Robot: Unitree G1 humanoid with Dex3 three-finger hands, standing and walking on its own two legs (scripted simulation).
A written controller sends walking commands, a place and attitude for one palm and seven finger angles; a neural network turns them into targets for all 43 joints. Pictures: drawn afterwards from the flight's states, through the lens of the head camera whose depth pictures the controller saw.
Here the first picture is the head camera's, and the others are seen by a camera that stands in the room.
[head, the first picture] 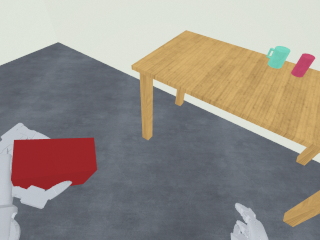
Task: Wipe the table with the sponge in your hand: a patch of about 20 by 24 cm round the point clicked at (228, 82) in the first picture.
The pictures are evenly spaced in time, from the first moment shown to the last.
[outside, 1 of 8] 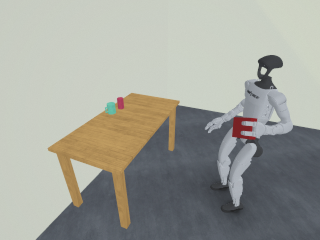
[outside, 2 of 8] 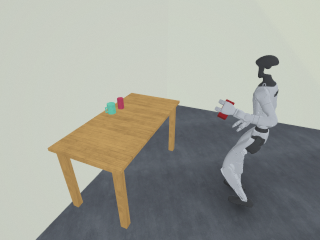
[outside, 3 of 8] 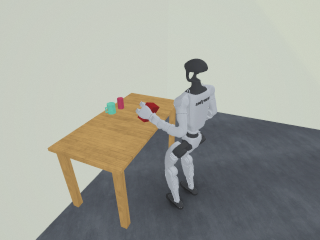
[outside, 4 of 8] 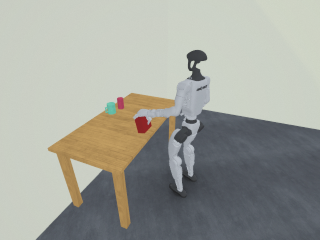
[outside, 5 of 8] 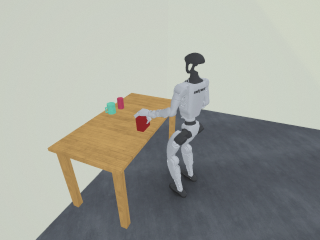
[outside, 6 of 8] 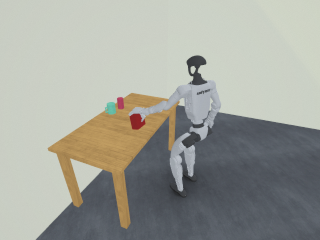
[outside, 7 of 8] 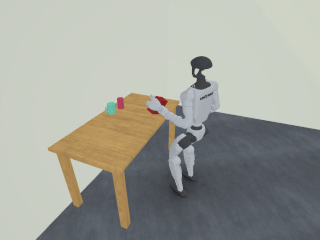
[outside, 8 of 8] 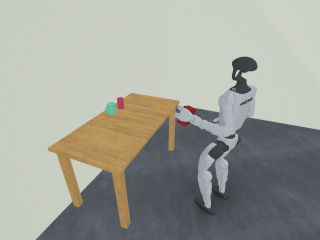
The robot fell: no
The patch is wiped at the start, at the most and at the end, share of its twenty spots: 0.00 1.00 1.00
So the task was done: yes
